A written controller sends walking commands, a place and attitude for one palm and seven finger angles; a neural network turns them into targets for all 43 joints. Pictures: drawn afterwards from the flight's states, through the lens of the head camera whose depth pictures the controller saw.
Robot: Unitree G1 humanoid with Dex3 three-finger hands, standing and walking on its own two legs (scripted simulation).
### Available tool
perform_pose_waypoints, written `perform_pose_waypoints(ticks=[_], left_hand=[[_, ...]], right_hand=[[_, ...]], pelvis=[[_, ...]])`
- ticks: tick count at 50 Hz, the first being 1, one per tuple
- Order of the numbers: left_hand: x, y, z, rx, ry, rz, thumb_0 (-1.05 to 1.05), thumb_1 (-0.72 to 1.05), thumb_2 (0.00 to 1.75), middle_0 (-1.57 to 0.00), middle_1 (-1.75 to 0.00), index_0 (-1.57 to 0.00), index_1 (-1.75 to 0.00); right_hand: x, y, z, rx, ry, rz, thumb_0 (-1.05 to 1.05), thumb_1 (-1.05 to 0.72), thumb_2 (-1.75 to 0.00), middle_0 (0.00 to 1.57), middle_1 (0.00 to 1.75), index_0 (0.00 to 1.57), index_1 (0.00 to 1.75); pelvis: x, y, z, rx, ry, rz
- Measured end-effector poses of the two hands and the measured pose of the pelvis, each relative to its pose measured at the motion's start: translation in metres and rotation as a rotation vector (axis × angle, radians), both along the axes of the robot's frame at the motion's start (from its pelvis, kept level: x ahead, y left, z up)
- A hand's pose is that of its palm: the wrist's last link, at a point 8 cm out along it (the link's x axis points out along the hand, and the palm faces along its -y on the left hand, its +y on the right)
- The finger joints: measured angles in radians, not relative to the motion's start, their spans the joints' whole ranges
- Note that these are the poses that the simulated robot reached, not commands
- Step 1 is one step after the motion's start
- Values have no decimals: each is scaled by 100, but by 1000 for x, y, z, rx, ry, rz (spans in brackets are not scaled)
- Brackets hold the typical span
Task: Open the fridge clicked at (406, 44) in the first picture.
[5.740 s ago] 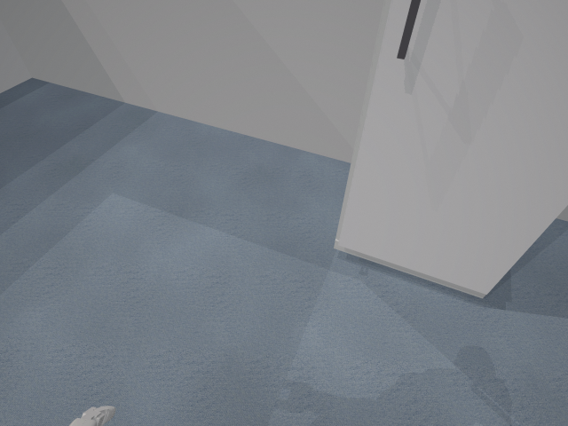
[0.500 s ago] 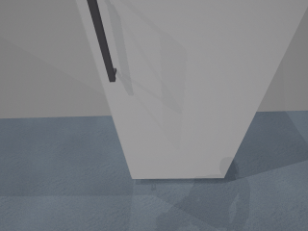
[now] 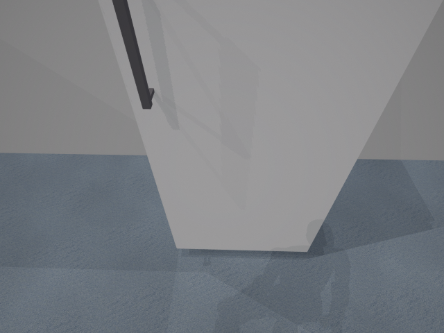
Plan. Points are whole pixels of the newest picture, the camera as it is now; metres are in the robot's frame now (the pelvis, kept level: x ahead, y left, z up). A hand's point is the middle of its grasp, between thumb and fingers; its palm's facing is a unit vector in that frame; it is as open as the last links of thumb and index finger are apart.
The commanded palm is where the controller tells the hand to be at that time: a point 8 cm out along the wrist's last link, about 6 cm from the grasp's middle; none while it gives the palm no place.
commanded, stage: look again from close up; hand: left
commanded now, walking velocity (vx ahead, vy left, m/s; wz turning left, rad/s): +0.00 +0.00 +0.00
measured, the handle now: (133, 36) +0.54 +0.20 +0.27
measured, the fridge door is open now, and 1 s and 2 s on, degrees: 0 0 0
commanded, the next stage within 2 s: shuffle to correct the standing spot in 0.28 s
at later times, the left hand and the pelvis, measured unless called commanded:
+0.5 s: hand out of the picture +0.01 +0.18 -0.17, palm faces +0.04 -0.98 -0.19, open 7.4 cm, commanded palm none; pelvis +0.01 +0.01 +0.00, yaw +0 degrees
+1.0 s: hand out of the picture +0.10 +0.19 -0.18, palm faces +0.10 -0.97 -0.22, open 7.3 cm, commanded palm none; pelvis +0.10 +0.02 -0.01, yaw +1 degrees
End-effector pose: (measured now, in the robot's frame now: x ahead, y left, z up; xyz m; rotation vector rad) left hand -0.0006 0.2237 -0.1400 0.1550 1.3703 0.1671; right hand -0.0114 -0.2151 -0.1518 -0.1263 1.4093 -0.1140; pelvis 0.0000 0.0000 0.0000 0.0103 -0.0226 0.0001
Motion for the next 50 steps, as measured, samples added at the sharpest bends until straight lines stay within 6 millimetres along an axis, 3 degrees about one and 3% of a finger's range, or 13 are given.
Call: perform_pose_waypoints(ticks=[24, 35, 39, 44, 47, 50], left_hand=[[3, 7, -3, -10, -3, 13, 1, 91, 89, -20, -30, -20, -30], [0, 16, -20, -59, 76, 61, 0, 91, 89, -20, -30, -20, -30], [22, 18, -19, -51, 101, 28, 1, 91, 90, -20, -30, -20, -30], [76, 19, -17, -5, -1, 25, 1, 92, 89, -20, -30, -20, -30], [91, 20, -10, 17, -61, 66, 1, 93, 89, -20, -30, -20, -30], [93, 16, -5, 16, -33, 70, 1, 92, 90, -20, -30, -20, -30]], right_hand=[[-1, 14, 1, 5, 15, 2, 1, -91, -90, 19, 30, 20, 30], [2, 33, 0, -7, 66, -23, 1, -91, -90, 19, 30, 20, 30], [1, 41, -2, 2, 89, -60, 1, -91, -90, 19, 30, 20, 30], [-1, 45, -11, 52, 183, -66, 1, -91, -90, 19, 30, 20, 30], [22, 39, -11, 56, 204, -34, 1, -91, -90, 20, 30, 20, 30], [68, 32, -7, 35, 131, -21, 1, -91, -90, 20, 30, 20, 30]], pelvis=[[4, 7, -1, -3, 3, 1], [38, 24, -11, -7, 23, -1], [55, 25, -13, -2, 28, -15], [77, 16, -20, 3, 27, 12], [91, 14, -17, 1, 14, 31], [103, 16, -9, 6, 14, 23]])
